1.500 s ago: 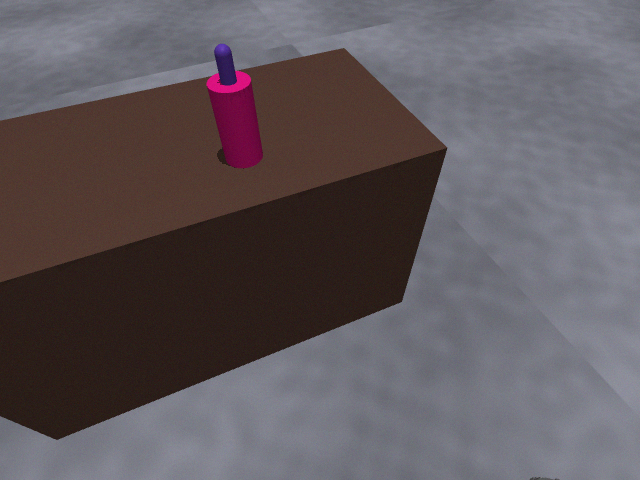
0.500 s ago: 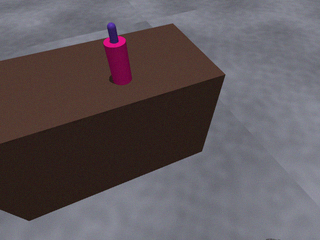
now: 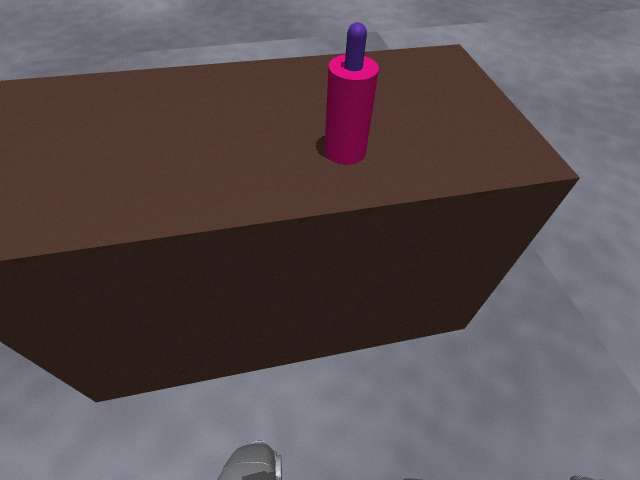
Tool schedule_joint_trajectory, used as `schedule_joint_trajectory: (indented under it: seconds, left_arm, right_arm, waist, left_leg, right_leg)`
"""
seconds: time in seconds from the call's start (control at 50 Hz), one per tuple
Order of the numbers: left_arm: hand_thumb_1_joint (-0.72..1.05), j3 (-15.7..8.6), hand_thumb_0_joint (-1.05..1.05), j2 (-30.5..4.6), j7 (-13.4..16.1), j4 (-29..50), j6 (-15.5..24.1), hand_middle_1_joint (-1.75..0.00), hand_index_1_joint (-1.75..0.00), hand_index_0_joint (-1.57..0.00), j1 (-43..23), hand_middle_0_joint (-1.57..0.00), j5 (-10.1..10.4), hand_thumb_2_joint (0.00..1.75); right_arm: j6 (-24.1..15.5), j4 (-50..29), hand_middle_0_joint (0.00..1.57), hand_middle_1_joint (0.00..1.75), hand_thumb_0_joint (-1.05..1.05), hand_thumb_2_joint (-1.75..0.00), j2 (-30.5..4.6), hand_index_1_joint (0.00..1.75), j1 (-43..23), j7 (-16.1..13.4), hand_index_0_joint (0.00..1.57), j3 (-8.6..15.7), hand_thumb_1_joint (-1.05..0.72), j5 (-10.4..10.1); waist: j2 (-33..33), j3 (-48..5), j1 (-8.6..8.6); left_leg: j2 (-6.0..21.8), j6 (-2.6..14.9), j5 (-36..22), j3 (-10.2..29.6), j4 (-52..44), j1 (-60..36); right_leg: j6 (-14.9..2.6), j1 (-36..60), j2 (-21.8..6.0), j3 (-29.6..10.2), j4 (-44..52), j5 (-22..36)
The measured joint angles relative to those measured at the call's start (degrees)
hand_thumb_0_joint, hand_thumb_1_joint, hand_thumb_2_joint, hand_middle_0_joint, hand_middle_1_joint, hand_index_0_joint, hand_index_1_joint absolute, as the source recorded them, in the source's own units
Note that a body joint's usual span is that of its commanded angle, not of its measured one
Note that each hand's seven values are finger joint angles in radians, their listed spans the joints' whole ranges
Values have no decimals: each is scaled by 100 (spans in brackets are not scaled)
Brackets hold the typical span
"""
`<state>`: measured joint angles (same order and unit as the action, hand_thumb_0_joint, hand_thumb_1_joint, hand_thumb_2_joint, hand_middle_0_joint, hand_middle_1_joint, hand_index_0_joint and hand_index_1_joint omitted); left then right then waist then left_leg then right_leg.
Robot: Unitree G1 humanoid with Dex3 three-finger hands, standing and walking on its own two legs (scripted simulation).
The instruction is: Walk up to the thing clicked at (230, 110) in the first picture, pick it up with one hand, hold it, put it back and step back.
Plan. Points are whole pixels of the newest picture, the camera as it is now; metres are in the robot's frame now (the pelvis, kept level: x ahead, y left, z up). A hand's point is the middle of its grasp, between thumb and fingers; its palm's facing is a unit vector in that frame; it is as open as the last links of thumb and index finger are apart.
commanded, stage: walk up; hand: right
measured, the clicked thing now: (350, 96) +0.70 -0.04 +0.08
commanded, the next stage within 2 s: stand in 1.84 s
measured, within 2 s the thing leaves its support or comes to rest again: neither
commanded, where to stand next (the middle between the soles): +0.20 +0.01 m, yaw +12 degrees
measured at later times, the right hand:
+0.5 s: hand (479, 376) +0.27 -0.24 -0.14, palm faces -0.22 +0.91 -0.35, open 7.4 cm
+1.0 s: hand (445, 330) +0.34 -0.20 -0.12, palm faces -0.26 +0.89 -0.36, open 7.4 cm
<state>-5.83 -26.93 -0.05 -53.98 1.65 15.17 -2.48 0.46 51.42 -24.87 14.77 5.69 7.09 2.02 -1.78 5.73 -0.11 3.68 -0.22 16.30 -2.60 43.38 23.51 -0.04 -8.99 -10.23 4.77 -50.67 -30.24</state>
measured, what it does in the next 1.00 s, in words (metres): walks ahead: right foot, then left foot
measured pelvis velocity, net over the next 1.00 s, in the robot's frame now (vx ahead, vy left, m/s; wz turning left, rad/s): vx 0.16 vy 0.02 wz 0.25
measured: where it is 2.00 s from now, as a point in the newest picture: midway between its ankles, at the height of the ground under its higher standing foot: outside the picture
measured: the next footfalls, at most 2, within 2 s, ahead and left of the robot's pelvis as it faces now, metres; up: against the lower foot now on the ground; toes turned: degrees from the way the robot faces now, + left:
right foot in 0.34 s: +0.23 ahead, -0.11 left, +0.00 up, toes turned +11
left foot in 0.62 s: +0.18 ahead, +0.16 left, +0.00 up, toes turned +11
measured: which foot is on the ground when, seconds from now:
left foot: down 0.00-0.36, up 0.38-0.60, down 0.62-1.00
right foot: up 0.00-0.32, down 0.34-1.00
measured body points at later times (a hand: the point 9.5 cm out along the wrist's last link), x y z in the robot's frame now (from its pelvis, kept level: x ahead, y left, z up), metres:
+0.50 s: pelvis +0.14 +0.01 +0.02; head +0.17 -0.01 +0.46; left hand +0.15 +0.32 -0.08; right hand +0.28 -0.29 -0.11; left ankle +0.10 +0.13 -0.67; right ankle +0.20 -0.10 -0.71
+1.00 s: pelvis +0.16 +0.02 +0.02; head +0.18 +0.03 +0.47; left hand +0.17 +0.34 -0.10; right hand +0.35 -0.24 -0.10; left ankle +0.14 +0.15 -0.71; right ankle +0.19 -0.11 -0.71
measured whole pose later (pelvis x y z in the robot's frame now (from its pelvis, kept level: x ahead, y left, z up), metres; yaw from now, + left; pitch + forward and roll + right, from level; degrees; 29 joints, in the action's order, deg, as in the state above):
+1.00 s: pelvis +0.16 +0.02 +0.02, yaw +14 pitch -3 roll +0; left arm -0.1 -21.5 -0.4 -58.1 0.3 6.8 0.0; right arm -0.9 56.6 -21.3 5.5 -0.2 0.3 -0.5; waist 0.0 5.3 1.4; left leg -0.6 -0.2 17.4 2.6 34.8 14.9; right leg 1.9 -13.0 -3.3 2.1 -34.2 -18.6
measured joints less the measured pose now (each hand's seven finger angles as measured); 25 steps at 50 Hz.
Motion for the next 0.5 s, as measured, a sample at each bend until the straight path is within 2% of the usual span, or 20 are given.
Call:
schedule_joint_trajectory:
  seconds: [0.04, 0.08, 0.12, 0.2, 0.26, 0.34, 0.38, 0.42, 0.46, 0.5]
  left_arm:
    - [90, 94, 1, -1, -29, 9, -68, -30, -30, -20, -103, -21, 65, 90]
    - [91, 170, 1, 23, -77, 103, -9, -30, -30, -20, -168, -20, 134, 90]
    - [91, 209, 1, 79, -142, 212, 53, -30, -30, -20, -173, -20, 158, 90]
    - [91, 236, 1, 227, -253, 365, 69, -30, -30, -20, -53, -21, 137, 90]
    - [90, 248, 1, 311, -245, 407, 68, -30, -30, -20, 44, -21, 100, 90]
    - [90, 220, 1, 349, -141, 443, 137, -30, -30, -20, 139, -21, 61, 90]
    - [90, 221, 1, 452, -75, 424, 168, -30, -30, -20, 83, -21, 35, 90]
    - [90, 291, 1, 538, -66, 452, 164, -30, -30, -20, 18, -21, 58, 90]
    - [90, 360, 1, 634, -55, 498, 163, -30, -30, -20, -31, -21, 79, 90]
    - [90, 410, 1, 681, -54, 539, 152, -30, -30, -20, -57, -21, 70, 90]
  right_arm:
    - [-52, -75, 20, 30, 1, -90, 121, 30, 97, -68, 20, -76, -91, -84]
    - [-77, -140, 20, 30, 1, -90, 247, 30, 220, -136, 20, -200, -91, -106]
    - [-134, -197, 20, 30, 1, -90, 342, 30, 363, -191, 20, -301, -91, -121]
    - [-235, -353, 20, 30, 1, -90, 409, 30, 614, -234, 20, -392, -90, -89]
    - [-260, -452, 20, 30, 1, -90, 372, 30, 694, -296, 21, -429, -90, -89]
    - [-179, -528, 20, 30, 1, -90, 306, 30, 655, -418, 21, -473, -90, -151]
    - [-102, -475, 20, 30, 1, -90, 264, 30, 501, -513, 20, -472, -90, -209]
    - [-32, -410, 20, 30, 1, -90, 248, 30, 324, -590, 20, -485, -90, -208]
    - [-20, -365, 20, 30, 1, -90, 197, 30, 158, -618, 20, -488, -91, -207]
    - [-46, -340, 20, 30, 1, -90, 156, 30, 15, -610, 20, -482, -91, -208]
  waist:
    - [-35, -1, -89]
    - [-90, 6, -90]
    - [-117, -24, -89]
    - [-56, -114, -96]
    - [49, -143, -96]
    - [183, -146, -29]
    - [372, -92, 32]
    - [404, -50, 118]
    - [437, -10, 190]
    - [426, 5, 237]
  left_leg:
    - [-154, 103, 70, 65, -80, -91]
    - [-274, 168, -8, 89, -410, -329]
    - [-381, 185, -94, 132, -747, -568]
    - [-525, 247, -83, 240, -1158, -962]
    - [-567, 204, 66, 331, -1173, -1109]
    - [-559, 67, 573, 480, -604, -1039]
    - [-508, 106, 937, 645, 10, -830]
    - [-627, 123, 1417, 689, 678, -568]
    - [-648, 117, 1517, 645, 1072, -345]
    - [-580, 97, 1434, 541, 1038, -225]
  right_leg:
    - [-147, -619, 324, -344, -1166, -10]
    - [-220, -1112, 462, -375, -1533, 271]
    - [-230, -1433, 486, -326, -1270, 553]
    - [-136, -1691, 512, -293, -244, 813]
    - [-118, -1715, 569, -307, 421, 1110]
    - [-176, -1288, 756, -249, 1475, 1793]
    - [-124, -1257, 838, -116, 1322, 1669]
    - [-133, -1218, 771, -70, 1232, 1525]
    - [-120, -1116, 701, -28, 1321, 1501]
    - [-96, -1042, 627, 6, 1408, 1493]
